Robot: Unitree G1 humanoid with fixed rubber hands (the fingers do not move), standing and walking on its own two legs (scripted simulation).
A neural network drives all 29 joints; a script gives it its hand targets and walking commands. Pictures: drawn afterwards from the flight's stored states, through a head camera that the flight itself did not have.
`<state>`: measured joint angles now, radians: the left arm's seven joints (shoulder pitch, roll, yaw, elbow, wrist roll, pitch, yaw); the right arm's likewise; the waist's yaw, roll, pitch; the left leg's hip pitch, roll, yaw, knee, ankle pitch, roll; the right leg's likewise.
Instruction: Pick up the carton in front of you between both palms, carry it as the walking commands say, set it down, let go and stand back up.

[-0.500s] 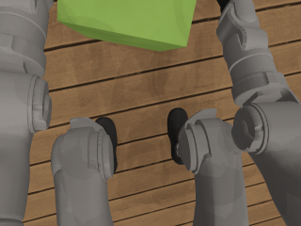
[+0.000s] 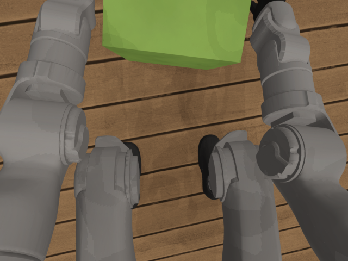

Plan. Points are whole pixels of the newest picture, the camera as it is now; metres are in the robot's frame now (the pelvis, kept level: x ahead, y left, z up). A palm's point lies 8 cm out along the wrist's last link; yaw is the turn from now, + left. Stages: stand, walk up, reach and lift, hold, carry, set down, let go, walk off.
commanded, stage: reach and lift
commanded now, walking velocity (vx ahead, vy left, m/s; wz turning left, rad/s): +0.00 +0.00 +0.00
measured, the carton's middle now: (175, 8) +0.55 +0.01 -0.24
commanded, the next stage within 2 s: none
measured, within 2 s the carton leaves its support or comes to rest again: neither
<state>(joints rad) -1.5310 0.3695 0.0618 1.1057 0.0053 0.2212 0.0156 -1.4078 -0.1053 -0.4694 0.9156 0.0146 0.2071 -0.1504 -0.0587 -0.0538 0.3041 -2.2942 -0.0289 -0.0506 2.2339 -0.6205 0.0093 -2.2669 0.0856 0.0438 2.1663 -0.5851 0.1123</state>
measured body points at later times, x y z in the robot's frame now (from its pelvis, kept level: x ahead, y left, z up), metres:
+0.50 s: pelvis -0.02 -0.02 +0.10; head +0.26 +0.03 +0.44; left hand +0.52 +0.17 +0.02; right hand +0.50 -0.13 +0.02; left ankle +0.09 +0.12 -0.33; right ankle +0.12 -0.15 -0.33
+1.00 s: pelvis +0.02 -0.01 +0.22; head +0.22 +0.02 +0.62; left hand +0.47 +0.17 +0.16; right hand +0.48 -0.13 +0.18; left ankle +0.09 +0.12 -0.33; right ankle +0.12 -0.15 -0.33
